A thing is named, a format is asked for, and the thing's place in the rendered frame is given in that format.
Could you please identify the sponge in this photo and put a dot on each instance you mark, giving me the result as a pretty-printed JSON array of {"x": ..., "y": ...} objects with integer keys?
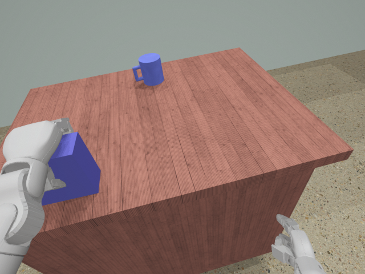
[{"x": 73, "y": 163}]

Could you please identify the right robot forearm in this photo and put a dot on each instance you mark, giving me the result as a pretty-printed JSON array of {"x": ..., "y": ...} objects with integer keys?
[{"x": 307, "y": 265}]

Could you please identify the robot left hand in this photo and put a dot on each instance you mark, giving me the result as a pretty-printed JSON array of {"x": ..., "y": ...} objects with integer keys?
[{"x": 38, "y": 141}]

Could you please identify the table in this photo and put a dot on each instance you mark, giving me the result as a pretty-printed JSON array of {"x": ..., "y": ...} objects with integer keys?
[{"x": 193, "y": 171}]

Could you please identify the robot right hand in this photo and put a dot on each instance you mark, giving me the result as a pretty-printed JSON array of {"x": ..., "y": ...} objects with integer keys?
[{"x": 287, "y": 249}]

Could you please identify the left robot forearm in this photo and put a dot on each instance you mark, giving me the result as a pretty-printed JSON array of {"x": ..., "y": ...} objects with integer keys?
[{"x": 22, "y": 182}]

